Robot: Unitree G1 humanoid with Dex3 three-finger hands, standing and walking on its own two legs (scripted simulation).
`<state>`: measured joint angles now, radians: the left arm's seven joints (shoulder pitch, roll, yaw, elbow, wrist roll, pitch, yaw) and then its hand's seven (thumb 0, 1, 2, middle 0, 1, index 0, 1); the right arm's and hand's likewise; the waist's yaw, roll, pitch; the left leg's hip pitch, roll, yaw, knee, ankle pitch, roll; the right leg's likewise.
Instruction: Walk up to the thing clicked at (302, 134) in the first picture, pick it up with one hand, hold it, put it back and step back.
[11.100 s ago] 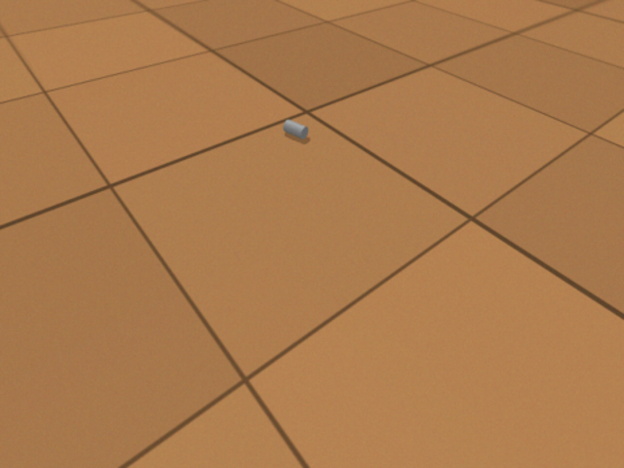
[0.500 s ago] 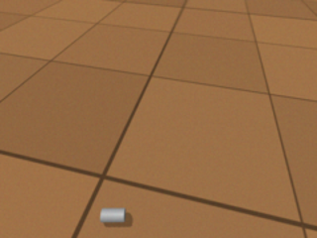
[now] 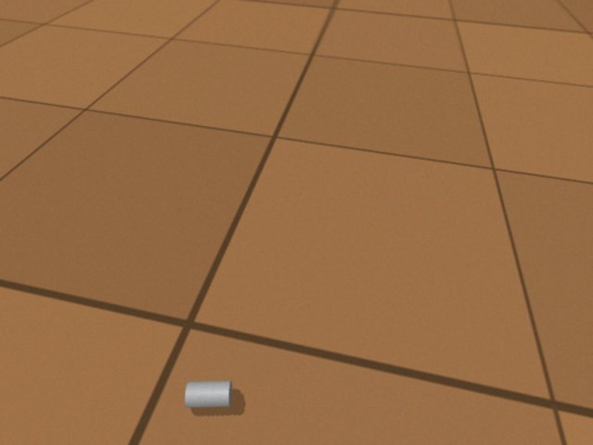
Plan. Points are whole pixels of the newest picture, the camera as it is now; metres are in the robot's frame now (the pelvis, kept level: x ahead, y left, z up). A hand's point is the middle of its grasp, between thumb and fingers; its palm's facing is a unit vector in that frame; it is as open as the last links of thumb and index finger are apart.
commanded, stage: stand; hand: left
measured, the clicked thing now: (209, 393) +0.46 +0.26 -0.74
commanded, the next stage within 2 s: rise first in 1.82 s
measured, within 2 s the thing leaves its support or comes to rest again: neither
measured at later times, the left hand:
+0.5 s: hand out of the picture +0.06 +0.26 -0.16, palm faces -0.04 -0.94 -0.34, open 7.4 cm
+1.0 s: hand out of the picture +0.07 +0.26 -0.16, palm faces -0.04 -0.94 -0.34, open 7.4 cm
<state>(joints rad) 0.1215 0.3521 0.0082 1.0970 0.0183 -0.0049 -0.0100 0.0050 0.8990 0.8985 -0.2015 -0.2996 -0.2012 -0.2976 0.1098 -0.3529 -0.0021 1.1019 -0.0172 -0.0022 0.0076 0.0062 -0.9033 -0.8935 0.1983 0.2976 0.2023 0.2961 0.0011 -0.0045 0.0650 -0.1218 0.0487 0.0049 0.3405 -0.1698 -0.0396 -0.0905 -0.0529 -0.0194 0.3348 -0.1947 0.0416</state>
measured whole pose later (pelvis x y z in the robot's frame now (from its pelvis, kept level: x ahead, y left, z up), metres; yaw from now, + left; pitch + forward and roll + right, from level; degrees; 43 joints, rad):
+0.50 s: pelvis +0.00 +0.00 +0.00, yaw +0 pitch -2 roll +0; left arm 0.14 0.36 0.00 1.11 0.02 -0.01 -0.01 0.01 0.90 0.90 -0.20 -0.30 -0.20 -0.30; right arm 0.13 -0.35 0.00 1.13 -0.02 -0.01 0.01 0.01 -0.90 -0.89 0.20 0.30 0.20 0.30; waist 0.00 0.00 0.07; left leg -0.14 0.05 0.01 0.34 -0.16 -0.04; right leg -0.12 -0.06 -0.01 0.35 -0.19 0.04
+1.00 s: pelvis +0.00 +0.00 +0.00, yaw +0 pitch -2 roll +0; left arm 0.13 0.36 0.00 1.11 0.02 -0.01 -0.01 0.00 0.90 0.90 -0.20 -0.30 -0.20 -0.30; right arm 0.11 -0.35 0.00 1.12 -0.01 -0.01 0.01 0.01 -0.90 -0.89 0.20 0.30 0.20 0.30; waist 0.00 -0.01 0.06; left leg -0.14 0.05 0.01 0.34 -0.17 -0.04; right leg -0.11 -0.05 -0.01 0.35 -0.20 0.04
